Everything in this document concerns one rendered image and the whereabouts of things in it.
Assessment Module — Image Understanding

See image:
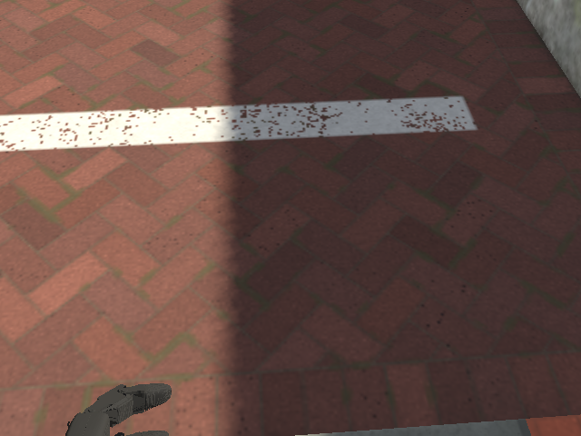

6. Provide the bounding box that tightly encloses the left robot hand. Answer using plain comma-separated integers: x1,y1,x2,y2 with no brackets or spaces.
65,383,172,436

